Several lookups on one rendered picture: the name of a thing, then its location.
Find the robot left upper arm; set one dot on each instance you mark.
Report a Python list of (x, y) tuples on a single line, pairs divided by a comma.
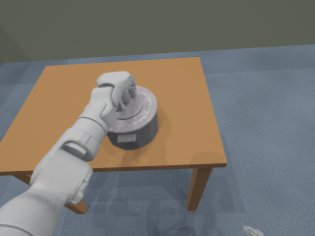
[(36, 212)]

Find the knob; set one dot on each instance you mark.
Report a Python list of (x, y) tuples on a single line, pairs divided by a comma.
[(126, 97)]

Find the pot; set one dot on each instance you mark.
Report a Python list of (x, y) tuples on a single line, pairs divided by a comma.
[(136, 139)]

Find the robot left forearm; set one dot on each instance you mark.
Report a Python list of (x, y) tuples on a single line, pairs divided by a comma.
[(84, 137)]

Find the right robot hand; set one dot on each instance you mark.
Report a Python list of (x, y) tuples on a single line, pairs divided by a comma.
[(249, 231)]

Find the left robot hand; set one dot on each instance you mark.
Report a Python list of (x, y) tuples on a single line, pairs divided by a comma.
[(124, 80)]

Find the lid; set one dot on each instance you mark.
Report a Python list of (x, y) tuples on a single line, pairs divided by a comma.
[(140, 111)]

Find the table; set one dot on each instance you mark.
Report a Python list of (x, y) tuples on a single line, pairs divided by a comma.
[(187, 137)]

